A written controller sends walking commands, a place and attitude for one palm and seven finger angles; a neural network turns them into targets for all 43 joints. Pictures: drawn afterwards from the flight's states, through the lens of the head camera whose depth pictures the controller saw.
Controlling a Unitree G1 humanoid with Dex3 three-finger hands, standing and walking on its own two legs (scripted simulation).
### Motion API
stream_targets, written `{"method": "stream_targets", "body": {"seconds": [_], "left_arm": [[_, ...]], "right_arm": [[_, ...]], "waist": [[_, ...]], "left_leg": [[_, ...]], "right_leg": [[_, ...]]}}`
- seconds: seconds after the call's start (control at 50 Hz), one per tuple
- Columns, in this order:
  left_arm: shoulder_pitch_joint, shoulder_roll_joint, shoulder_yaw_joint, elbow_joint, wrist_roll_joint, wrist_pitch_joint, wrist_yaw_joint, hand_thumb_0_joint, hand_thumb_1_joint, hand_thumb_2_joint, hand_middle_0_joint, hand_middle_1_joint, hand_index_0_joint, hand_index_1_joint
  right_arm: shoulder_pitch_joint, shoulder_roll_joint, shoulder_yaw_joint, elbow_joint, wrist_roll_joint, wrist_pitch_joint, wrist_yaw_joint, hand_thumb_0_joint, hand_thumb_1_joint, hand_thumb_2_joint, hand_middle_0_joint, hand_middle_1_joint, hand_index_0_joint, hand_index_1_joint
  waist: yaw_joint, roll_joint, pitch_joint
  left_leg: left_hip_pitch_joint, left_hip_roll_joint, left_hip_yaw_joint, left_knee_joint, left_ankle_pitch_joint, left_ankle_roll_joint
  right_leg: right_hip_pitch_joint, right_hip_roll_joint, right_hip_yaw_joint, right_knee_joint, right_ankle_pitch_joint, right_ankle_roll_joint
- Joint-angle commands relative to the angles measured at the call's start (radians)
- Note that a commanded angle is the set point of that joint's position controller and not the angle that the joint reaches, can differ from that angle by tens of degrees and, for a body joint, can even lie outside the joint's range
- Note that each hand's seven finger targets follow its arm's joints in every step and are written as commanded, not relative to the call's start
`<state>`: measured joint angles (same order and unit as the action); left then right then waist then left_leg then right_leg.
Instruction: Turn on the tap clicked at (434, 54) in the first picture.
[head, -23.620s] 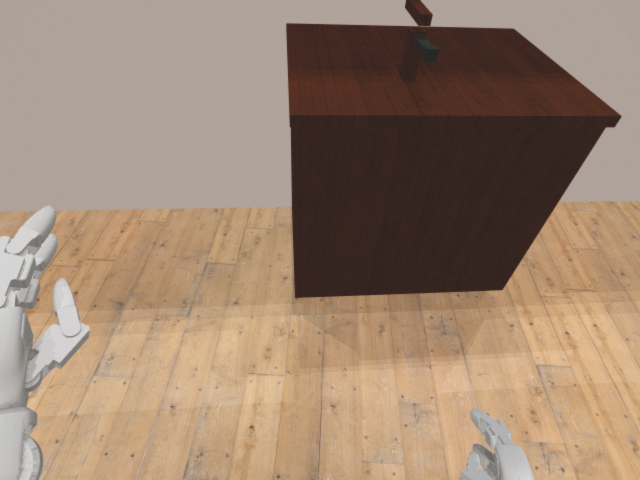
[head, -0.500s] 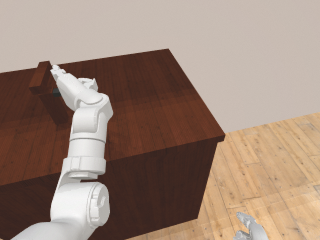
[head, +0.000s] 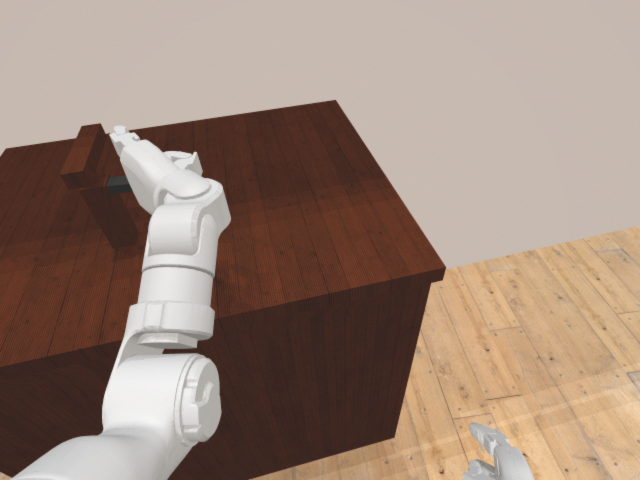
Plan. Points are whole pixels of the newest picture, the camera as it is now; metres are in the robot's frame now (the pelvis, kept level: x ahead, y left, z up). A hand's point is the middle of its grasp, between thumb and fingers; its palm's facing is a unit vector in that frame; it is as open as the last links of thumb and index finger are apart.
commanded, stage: draw the hand back beside the body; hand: left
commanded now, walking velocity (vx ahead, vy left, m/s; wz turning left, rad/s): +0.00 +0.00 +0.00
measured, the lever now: (184, 177) +0.49 +0.25 +0.15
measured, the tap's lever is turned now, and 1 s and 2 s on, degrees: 84 84 84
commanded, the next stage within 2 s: step back with the hand held close in 1.52 s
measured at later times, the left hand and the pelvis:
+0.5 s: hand (125, 241) +0.29 +0.23 +0.21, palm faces +0.39 -0.90 -0.18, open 7.7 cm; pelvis -0.02 +0.01 +0.00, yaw -2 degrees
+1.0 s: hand (78, 299) +0.24 +0.27 +0.18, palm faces +0.35 -0.90 -0.25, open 7.5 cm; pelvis -0.01 +0.05 +0.01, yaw -2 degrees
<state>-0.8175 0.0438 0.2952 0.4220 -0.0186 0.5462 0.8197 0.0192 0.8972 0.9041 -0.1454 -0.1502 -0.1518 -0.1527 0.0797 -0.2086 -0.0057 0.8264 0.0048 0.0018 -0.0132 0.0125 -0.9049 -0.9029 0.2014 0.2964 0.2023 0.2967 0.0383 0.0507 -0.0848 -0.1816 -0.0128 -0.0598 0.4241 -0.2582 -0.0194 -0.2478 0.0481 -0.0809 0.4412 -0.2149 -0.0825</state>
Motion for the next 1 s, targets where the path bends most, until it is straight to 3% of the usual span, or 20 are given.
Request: {"method": "stream_targets", "body": {"seconds": [0.0,0.02,0.04,0.06,0.1,0.14,0.16,0.22,0.24,0.26,0.28,0.36,0.44,0.46,0.48,0.56,0.68,0.76,0.88,0.98], "left_arm": [[-0.519,0.201,-0.007,-0.209,0.04,-0.075,0.011,0.0,0.9,0.9,-0.15,-0.15,-0.15,-0.15],[-0.507,0.209,0.002,-0.214,0.041,-0.077,0.013,0.0,0.9,0.9,-0.15,-0.15,-0.15,-0.15],[-0.396,0.185,-0.173,-0.356,0.094,-0.092,-0.172,0.0,0.9,0.9,-0.151,-0.153,-0.151,-0.153],[-0.337,0.291,-0.056,-0.403,0.076,-0.098,-0.25,0.0,0.9,0.9,-0.152,-0.156,-0.152,-0.156],[-0.194,0.297,-0.064,-0.471,0.05,-0.096,-0.353,0.0,0.9,0.9,-0.154,-0.162,-0.154,-0.162],[-0.016,0.307,-0.063,-0.488,0.001,-0.089,-0.485,0.0,0.9,0.9,-0.156,-0.168,-0.156,-0.168],[0.072,0.352,0.003,-0.473,-0.035,-0.076,-0.524,0.0,0.9,0.9,-0.157,-0.171,-0.157,-0.171],[0.126,0.35,0.047,-0.602,-0.123,-0.023,-0.531,0.0,0.9,0.9,-0.16,-0.18,-0.16,-0.18],[0.236,0.543,0.056,-0.584,-0.11,-0.188,-0.586,0.0,0.9,0.9,-0.161,-0.183,-0.161,-0.183],[0.282,0.59,0.121,-0.579,-0.104,-0.273,-0.605,0.0,0.9,0.9,-0.162,-0.186,-0.162,-0.186],[0.276,0.558,0.077,-0.626,-0.1,-0.333,-0.62,0.0,0.9,0.9,-0.163,-0.189,-0.163,-0.189],[0.178,0.519,-0.028,-0.882,-0.091,-0.544,-0.648,0.0,0.9,0.9,-0.167,-0.201,-0.167,-0.201],[0.213,0.44,-0.11,-0.747,-0.081,-0.626,-0.648,0.0,0.9,0.9,-0.171,-0.213,-0.171,-0.213],[0.239,0.402,-0.147,-0.704,-0.076,-0.635,-0.656,0.0,0.9,0.9,-0.172,-0.216,-0.172,-0.216],[0.269,0.388,-0.158,-0.654,-0.076,-0.641,-0.658,0.0,0.9,0.9,-0.173,-0.219,-0.173,-0.219],[0.401,0.395,-0.133,-0.601,-0.074,-0.658,-0.671,0.0,0.9,0.9,-0.177,-0.231,-0.177,-0.231],[0.613,0.502,0.037,-0.779,-0.084,-0.701,-0.688,0.0,0.9,0.9,-0.183,-0.249,-0.183,-0.249],[0.68,0.525,0.073,-0.877,-0.086,-0.707,-0.699,0.0,0.9,0.9,-0.187,-0.261,-0.187,-0.261],[0.77,0.412,-0.035,-0.875,-0.07,-0.708,-0.707,0.0,0.9,0.9,-0.193,-0.279,-0.193,-0.279],[0.867,0.416,-0.022,-0.921,-0.064,-0.724,-0.7,0.0,0.9,0.9,-0.198,-0.294,-0.198,-0.294]], "right_arm": [[-0.154,-0.101,-0.025,-0.151,-0.002,-0.043,-0.003,0.0,-0.9,-0.9,0.2,0.3,0.2,0.3],[-0.149,-0.101,-0.026,-0.154,-0.004,-0.042,-0.003,0.0,-0.9,-0.9,0.2,0.3,0.2,0.3],[-0.086,-0.146,-0.03,-0.167,-0.01,-0.002,-0.022,0.0,-0.9,-0.9,0.2,0.3,0.2,0.3],[-0.074,-0.143,-0.047,-0.197,0.003,0.01,-0.041,0.0,-0.9,-0.9,0.2,0.3,0.2,0.3],[-0.073,-0.124,-0.033,-0.233,0.017,0.03,-0.062,0.0,-0.9,-0.9,0.2,0.3,0.2,0.3],[-0.086,-0.12,-0.014,-0.266,0.035,0.046,-0.078,0.0,-0.9,-0.9,0.2,0.3,0.2,0.3],[-0.108,-0.123,-0.007,-0.277,0.047,0.053,-0.083,0.0,-0.9,-0.9,0.2,0.3,0.2,0.3],[-0.178,-0.108,0.017,-0.311,0.068,0.032,-0.091,0.0,-0.9,-0.9,0.2,0.3,0.2,0.3],[-0.121,-0.129,-0.004,-0.288,0.029,0.031,-0.053,0.0,-0.9,-0.9,0.2,0.3,0.2,0.3],[-0.125,-0.125,-0.011,-0.286,0.027,0.024,-0.035,0.0,-0.9,-0.9,0.2,0.3,0.2,0.3],[-0.14,-0.111,-0.006,-0.301,0.029,0.009,-0.028,0.0,-0.9,-0.9,0.2,0.3,0.2,0.3],[-0.126,-0.106,-0.017,-0.327,0.026,-0.068,-0.02,0.0,-0.9,-0.9,0.2,0.3,0.2,0.3],[-0.093,-0.119,-0.023,-0.303,0.021,-0.107,-0.032,0.0,-0.9,-0.9,0.2,0.3,0.2,0.3],[-0.09,-0.118,-0.023,-0.298,0.026,-0.109,-0.033,0.0,-0.9,-0.9,0.2,0.3,0.2,0.3],[-0.082,-0.118,-0.018,-0.29,0.026,-0.105,-0.037,0.0,-0.9,-0.9,0.2,0.3,0.2,0.3],[-0.092,-0.121,-0.016,-0.29,0.03,-0.08,-0.035,0.0,-0.9,-0.9,0.2,0.3,0.2,0.3],[-0.088,-0.099,-0.006,-0.331,0.006,-0.055,-0.024,0.0,-0.9,-0.9,0.2,0.3,0.2,0.3],[-0.086,-0.1,-0.014,-0.34,0.003,-0.055,-0.016,0.0,-0.9,-0.9,0.2,0.3,0.2,0.3],[-0.065,-0.108,-0.018,-0.332,0.005,-0.078,-0.013,0.0,-0.9,-0.9,0.2,0.3,0.2,0.3],[-0.049,-0.12,-0.028,-0.327,0.001,-0.094,-0.013,0.0,-0.9,-0.9,0.2,0.3,0.2,0.3]], "waist": [[0.002,-0.09,-0.282],[0.005,-0.09,-0.295],[-0.048,-0.138,-0.31],[-0.021,-0.106,-0.364],[0.0,-0.122,-0.366],[0.011,-0.176,-0.275],[0.032,-0.162,-0.233],[0.058,-0.167,-0.156],[-0.007,-0.15,-0.027],[0.028,-0.074,-0.054],[0.019,-0.042,-0.059],[-0.012,0.118,-0.118],[-0.044,-0.066,-0.038],[-0.048,-0.03,0.003],[-0.051,-0.072,0.042],[-0.027,-0.046,0.044],[0.027,-0.014,-0.085],[0.026,0.042,-0.046],[-0.004,0.03,0.059],[0.004,0.004,0.026]], "left_leg": [[-0.029,-0.011,0.073,-0.024,0.211,0.018],[-0.031,-0.011,0.076,-0.019,0.229,0.018],[0.035,-0.015,0.078,-0.025,0.294,0.045],[0.068,-0.014,0.079,-0.028,0.344,0.055],[0.086,-0.015,0.085,-0.046,0.374,0.061],[0.067,-0.01,0.08,-0.066,0.337,0.063],[0.058,-0.005,0.078,-0.078,0.317,0.063],[0.048,-0.008,0.077,-0.087,0.237,0.058],[0.005,0.014,0.079,-0.083,0.176,0.055],[-0.022,0.004,0.072,-0.077,0.156,0.052],[-0.024,0.001,0.075,-0.074,0.158,0.055],[0.115,-0.009,0.079,-0.075,0.159,0.056],[0.13,-0.012,0.072,-0.094,0.076,0.068],[0.132,-0.015,0.072,-0.104,0.035,0.068],[0.117,-0.016,0.067,-0.116,-0.003,0.07],[0.086,-0.024,0.054,-0.154,-0.046,0.062],[0.103,-0.004,0.036,-0.166,0.181,0.044],[0.106,0.005,0.026,-0.16,0.25,0.025],[0.124,0.022,0.019,-0.174,0.194,0.021],[0.129,0.019,0.001,-0.176,0.214,0.011]], "right_leg": [[0.209,-0.076,0.059,-0.076,0.161,0.074],[0.224,-0.08,0.062,-0.068,0.208,0.078],[0.275,-0.067,0.076,-0.018,0.38,0.069],[0.323,-0.068,0.078,-0.014,0.468,0.066],[0.389,-0.071,0.086,-0.013,0.578,0.083],[0.396,-0.07,0.093,-0.035,0.581,0.093],[0.388,-0.067,0.093,-0.053,0.533,0.09],[0.347,-0.068,0.109,-0.108,0.364,0.098],[0.285,-0.094,0.135,-0.116,0.372,0.126],[0.308,-0.096,0.143,-0.105,0.325,0.113],[0.309,-0.098,0.149,-0.1,0.298,0.103],[0.239,-0.068,0.123,-0.133,0.165,0.07],[0.164,-0.047,0.115,-0.192,0.016,0.073],[0.128,-0.046,0.111,-0.209,-0.042,0.07],[0.111,-0.043,0.107,-0.214,-0.082,0.07],[0.144,-0.043,0.092,-0.215,-0.11,0.06],[0.325,-0.036,0.073,-0.161,0.149,0.041],[0.319,-0.027,0.072,-0.161,0.199,0.036],[0.221,-0.022,0.068,-0.18,0.117,0.04],[0.242,-0.021,0.06,-0.163,0.125,0.041]]}}
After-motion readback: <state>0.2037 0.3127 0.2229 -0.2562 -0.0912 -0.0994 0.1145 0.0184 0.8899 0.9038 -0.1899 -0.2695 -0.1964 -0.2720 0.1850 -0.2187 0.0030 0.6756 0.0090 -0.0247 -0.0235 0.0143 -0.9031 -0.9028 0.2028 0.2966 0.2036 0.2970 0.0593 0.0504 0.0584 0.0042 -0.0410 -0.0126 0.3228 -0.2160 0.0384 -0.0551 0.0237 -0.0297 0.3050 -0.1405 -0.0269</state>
